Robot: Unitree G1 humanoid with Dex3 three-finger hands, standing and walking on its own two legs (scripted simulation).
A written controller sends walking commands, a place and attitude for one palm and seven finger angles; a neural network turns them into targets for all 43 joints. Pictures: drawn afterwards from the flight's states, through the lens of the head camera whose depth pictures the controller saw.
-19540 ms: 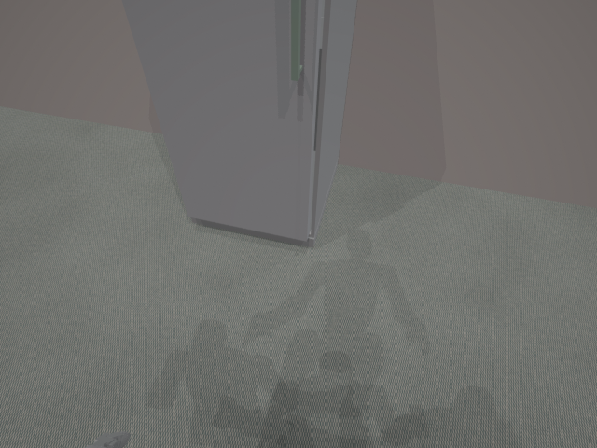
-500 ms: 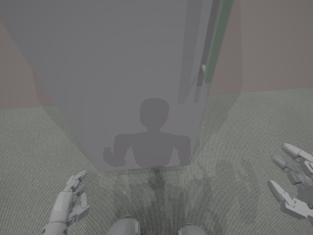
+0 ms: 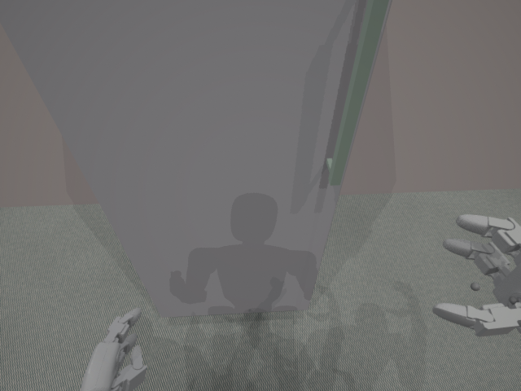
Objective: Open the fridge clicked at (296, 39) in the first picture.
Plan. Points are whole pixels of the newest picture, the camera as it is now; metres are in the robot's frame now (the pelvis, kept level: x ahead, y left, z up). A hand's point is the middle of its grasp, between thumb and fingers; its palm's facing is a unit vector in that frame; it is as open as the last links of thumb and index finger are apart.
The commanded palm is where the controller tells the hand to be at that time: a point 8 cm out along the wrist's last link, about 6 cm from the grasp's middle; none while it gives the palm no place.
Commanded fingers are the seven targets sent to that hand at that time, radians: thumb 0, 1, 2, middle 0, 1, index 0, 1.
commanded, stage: raise the hand to about handle height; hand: right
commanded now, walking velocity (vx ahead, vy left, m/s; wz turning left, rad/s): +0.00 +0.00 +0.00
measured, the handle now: (350, 93) +0.50 -0.13 +0.23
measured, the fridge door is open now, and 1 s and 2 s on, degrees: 0 0 0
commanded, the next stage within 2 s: move the hooked fingers beside the handle in 1.06 s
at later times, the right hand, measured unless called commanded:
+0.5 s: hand (518, 197) +0.28 -0.27 +0.23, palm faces +0.08 +0.99 -0.09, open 13.9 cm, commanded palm +0.24 -0.31 +0.23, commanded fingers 0.00 0.50 -0.30 0.30 1.20 0.30 1.20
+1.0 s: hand (514, 190) +0.28 -0.26 +0.24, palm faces +0.08 +0.99 -0.08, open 14.0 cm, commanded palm +0.24 -0.31 +0.24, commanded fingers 0.00 0.50 -0.30 0.30 1.20 0.30 1.20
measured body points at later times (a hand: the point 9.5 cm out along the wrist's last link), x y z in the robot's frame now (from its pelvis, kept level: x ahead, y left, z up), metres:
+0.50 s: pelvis +0.01 +0.01 +0.02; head -0.02 +0.02 +0.47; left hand +0.22 +0.22 -0.04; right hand +0.27 -0.33 +0.23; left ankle +0.05 +0.11 -0.72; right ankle -0.02 -0.10 -0.72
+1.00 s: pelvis +0.00 +0.01 +0.02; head -0.04 +0.02 +0.47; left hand +0.20 +0.24 -0.04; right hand +0.27 -0.32 +0.24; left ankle +0.05 +0.11 -0.72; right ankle -0.02 -0.10 -0.72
